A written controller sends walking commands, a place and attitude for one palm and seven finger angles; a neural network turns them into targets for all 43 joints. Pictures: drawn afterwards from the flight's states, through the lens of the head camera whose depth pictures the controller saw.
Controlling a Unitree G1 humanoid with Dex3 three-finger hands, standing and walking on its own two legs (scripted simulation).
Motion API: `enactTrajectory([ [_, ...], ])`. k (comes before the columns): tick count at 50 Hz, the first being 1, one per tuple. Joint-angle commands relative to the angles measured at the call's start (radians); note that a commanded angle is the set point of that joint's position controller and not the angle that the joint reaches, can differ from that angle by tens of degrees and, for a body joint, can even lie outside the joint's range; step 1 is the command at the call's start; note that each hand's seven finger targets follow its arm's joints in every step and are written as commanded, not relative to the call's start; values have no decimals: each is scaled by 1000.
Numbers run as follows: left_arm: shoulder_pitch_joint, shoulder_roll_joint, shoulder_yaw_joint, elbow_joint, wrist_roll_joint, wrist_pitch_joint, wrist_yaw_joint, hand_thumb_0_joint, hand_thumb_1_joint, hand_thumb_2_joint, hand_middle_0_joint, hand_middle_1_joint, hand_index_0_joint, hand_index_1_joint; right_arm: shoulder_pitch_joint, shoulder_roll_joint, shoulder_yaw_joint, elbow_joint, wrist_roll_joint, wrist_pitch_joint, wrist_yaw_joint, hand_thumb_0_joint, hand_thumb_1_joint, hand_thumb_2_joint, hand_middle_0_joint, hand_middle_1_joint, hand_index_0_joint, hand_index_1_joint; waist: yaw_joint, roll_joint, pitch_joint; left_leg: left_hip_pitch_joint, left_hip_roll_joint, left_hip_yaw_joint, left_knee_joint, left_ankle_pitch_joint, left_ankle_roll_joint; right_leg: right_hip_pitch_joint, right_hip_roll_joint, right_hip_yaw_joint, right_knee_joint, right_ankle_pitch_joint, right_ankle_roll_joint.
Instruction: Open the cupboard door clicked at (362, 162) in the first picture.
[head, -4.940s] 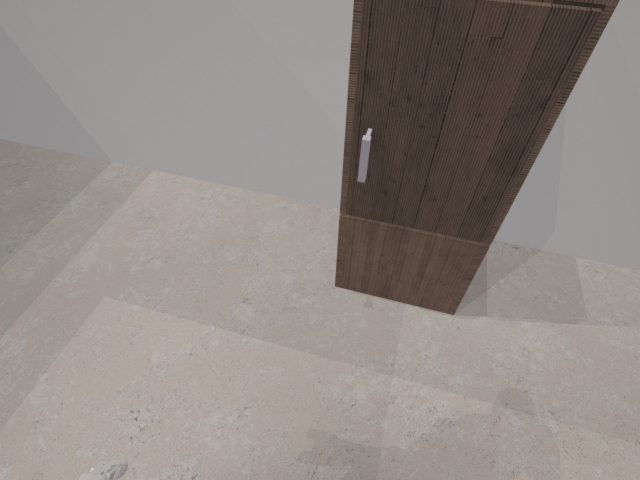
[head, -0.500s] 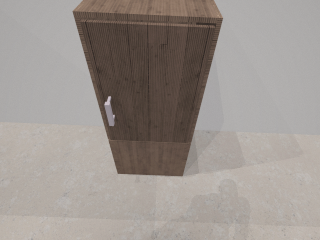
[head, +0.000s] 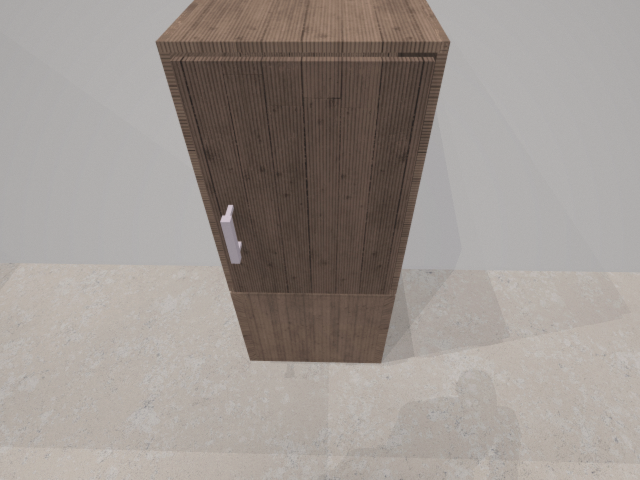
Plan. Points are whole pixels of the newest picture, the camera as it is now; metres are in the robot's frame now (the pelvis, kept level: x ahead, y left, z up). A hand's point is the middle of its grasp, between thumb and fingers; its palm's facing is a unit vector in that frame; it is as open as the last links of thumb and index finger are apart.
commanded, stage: look again from close up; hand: left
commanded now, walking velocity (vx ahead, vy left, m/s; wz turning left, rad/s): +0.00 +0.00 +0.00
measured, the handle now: (233, 234) +0.61 +0.23 -0.10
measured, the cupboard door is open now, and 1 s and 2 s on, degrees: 0 0 0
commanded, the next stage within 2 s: shuffle to correct the standing spot in 0.20 s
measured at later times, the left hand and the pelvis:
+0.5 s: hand out of the picture +0.00 +0.16 -0.18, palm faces +0.05 -0.98 -0.17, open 7.3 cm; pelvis +0.01 +0.00 +0.00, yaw +0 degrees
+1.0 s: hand out of the picture +0.08 +0.19 -0.19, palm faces +0.10 -0.98 -0.16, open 7.3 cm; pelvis +0.08 +0.03 -0.01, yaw +2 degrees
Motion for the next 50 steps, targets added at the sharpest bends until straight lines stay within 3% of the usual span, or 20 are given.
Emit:
enactTrajectory([
  [1,47,99,15,-37,1,-10,7,0,900,900,-200,-300,-200,-300,41,-90,-11,-34,2,-28,-8,0,-900,-900,200,300,200,300,12,-22,102,-125,107,-111,-183,56,18,69,-57,71,-82,43,-38],
  [15,19,125,17,-45,0,-11,4,0,900,900,-200,-300,-200,-300,11,-98,-9,8,3,-25,-7,0,-900,-900,200,300,200,300,10,-26,69,-64,97,-86,-169,113,8,93,-73,87,-116,78,-39],
  [20,42,136,29,-44,9,-4,-4,0,900,900,-200,-300,-200,-300,23,-86,-10,12,-6,-8,0,0,-900,-900,200,300,200,300,15,-46,121,-116,58,-51,-116,-136,11,34,-88,136,-152,-251,-67],
  [26,74,159,55,-52,9,-3,-7,0,900,900,-200,-300,-200,-300,52,-60,-15,-2,-9,-7,7,0,-900,-900,200,300,200,300,11,-119,155,-128,23,9,9,-124,10,-34,-158,213,-216,-398,-118],
  [29,50,137,57,-62,11,-2,-10,0,900,900,-200,-300,-200,-300,105,-61,-16,11,-7,-18,7,0,-900,-900,200,300,200,300,-10,-9,156,-70,46,-44,-80,-96,28,-71,-95,121,-101,-320,-99],
  [31,35,87,48,-74,15,-7,-17,0,900,900,-200,-300,-200,-300,150,-109,-26,24,-6,-32,-1,0,-900,-900,200,300,200,300,-21,148,127,0,170,-201,-189,-42,86,-107,1,-20,107,-188,-63],
  [33,-10,59,37,-93,19,-19,-18,0,900,900,-200,-300,-200,-300,179,-121,-30,31,-5,-38,-15,0,-900,-900,200,300,200,300,-28,172,146,109,253,-306,-198,234,172,-236,35,-45,235,-253,-54],
  [35,-21,43,37,-93,10,-28,-21,0,900,900,-200,-300,-200,-300,166,-112,-26,27,-8,-41,-18,0,-900,-900,200,300,200,300,-16,117,132,117,254,-262,-141,440,191,-200,21,-33,194,-283,-58],
  [37,74,37,46,-60,8,-32,-25,0,900,900,-200,-300,-200,-300,103,-110,-25,10,0,-41,-19,0,-900,-900,200,300,200,300,40,77,78,-6,188,-150,-48,408,139,47,13,-32,27,-96,-66],
  [38,157,74,57,-38,10,-38,-21,0,900,900,-200,-300,-200,-300,72,-89,-25,-5,7,-46,-16,0,-900,-900,200,300,200,300,77,-21,45,-144,124,-81,67,338,99,230,-50,68,-24,14,-95],
  [39,249,140,71,-9,12,-43,-12,0,900,900,-200,-300,-200,-300,46,-58,-21,-31,11,-54,-9,0,-900,-900,200,300,200,300,100,-188,26,-330,30,17,234,91,43,369,-239,306,-104,168,-167],
  [40,297,180,77,7,7,-46,-6,0,900,900,-200,-300,-200,-300,-4,-55,-29,-54,6,-51,-8,0,-900,-900,200,300,200,300,111,-255,56,-408,-5,47,393,-260,11,359,-379,445,-183,380,-265],
  [41,264,161,71,8,10,-45,3,0,900,900,-200,-300,-200,-300,-43,-53,-32,-56,4,-34,-10,0,-900,-900,200,300,200,300,100,-232,84,-410,45,-16,468,-315,-2,284,-402,441,-191,475,-295],
  [43,130,122,61,-32,19,-32,14,0,900,900,-200,-300,-200,-300,-32,-8,-31,-40,9,-19,-2,0,-900,-900,200,300,200,300,39,-145,102,-325,79,-22,398,-267,-12,182,-324,249,-162,528,-251],
  [44,82,123,57,-52,22,-26,15,0,900,900,-200,-300,-200,-300,-15,8,-26,-29,10,-14,3,0,-900,-900,200,300,200,300,19,-180,88,-238,74,-7,297,-222,-17,115,-274,174,-146,533,-218],
  [45,45,120,53,-63,19,-21,15,0,900,900,-200,-300,-200,-300,13,20,-24,-12,12,-8,3,0,-900,-900,200,300,200,300,-1,-190,76,-143,54,26,188,-113,-26,63,-221,102,-131,487,-180],
  [47,12,120,50,-68,5,-8,15,0,900,900,-200,-300,-200,-300,77,15,-22,25,9,-7,1,0,-900,-900,200,300,200,300,-29,-148,54,53,43,47,-39,152,-37,-31,-140,38,-52,279,-101],
  [48,29,98,47,-75,6,0,14,0,900,900,-200,-300,-200,-300,81,-18,-28,33,5,-17,-1,0,-900,-900,200,300,200,300,-13,-42,43,89,93,5,-67,319,-23,-35,-93,27,7,175,-59],
  [49,51,84,46,-78,-1,12,16,0,900,900,-200,-300,-200,-300,59,-72,-31,22,1,-18,-7,0,-900,-900,200,300,200,300,9,71,53,39,194,-100,-97,462,26,-38,-48,4,14,3,-17],
  [50,66,67,44,-80,3,18,20,0,900,900,-200,-300,-200,-300,40,-107,-38,4,-1,-13,-10,0,-900,-900,200,300,200,300,13,82,71,-22,249,-140,-116,479,66,-4,-20,-2,11,-126,-6],
])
